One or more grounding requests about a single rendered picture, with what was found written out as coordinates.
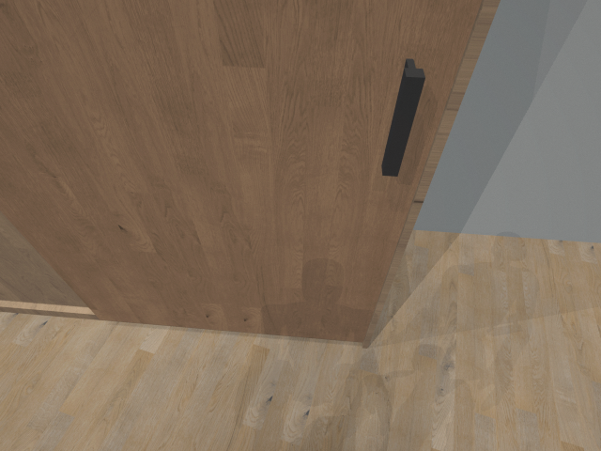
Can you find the handle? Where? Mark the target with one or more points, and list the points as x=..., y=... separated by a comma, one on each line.
x=404, y=112

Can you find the wardrobe door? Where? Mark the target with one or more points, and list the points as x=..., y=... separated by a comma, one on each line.
x=216, y=164
x=25, y=276

